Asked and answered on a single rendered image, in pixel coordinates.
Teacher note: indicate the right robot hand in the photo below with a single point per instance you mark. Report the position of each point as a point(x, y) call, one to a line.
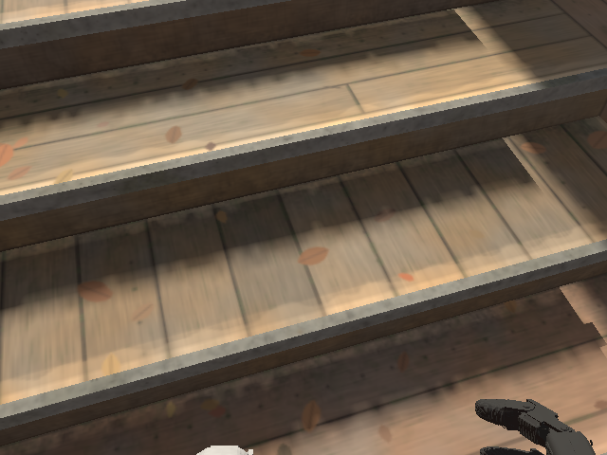
point(535, 422)

